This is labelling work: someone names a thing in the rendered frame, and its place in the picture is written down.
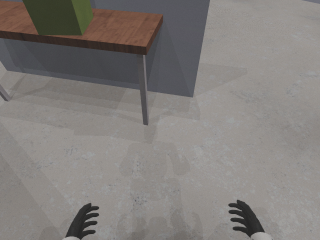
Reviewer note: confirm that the table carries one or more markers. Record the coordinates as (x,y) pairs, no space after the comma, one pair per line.
(109,30)

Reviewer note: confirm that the left robot hand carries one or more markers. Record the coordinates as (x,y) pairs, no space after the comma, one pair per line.
(78,225)

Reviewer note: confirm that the carton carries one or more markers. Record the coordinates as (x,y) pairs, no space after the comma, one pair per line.
(60,17)

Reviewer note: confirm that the right robot hand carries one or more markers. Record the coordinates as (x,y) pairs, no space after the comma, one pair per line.
(252,224)

